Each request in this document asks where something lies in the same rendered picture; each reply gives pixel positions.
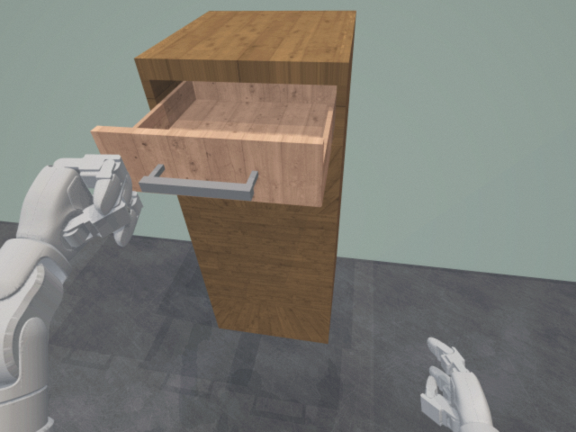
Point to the left robot forearm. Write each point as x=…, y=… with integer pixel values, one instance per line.
x=32, y=274

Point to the handle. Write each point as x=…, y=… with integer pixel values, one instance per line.
x=163, y=185

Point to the drawer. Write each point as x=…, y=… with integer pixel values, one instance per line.
x=222, y=131

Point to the cabinet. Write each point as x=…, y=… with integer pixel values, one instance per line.
x=268, y=268

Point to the left robot hand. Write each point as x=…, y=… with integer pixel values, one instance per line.
x=60, y=210

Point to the right robot hand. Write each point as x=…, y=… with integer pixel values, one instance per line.
x=463, y=399

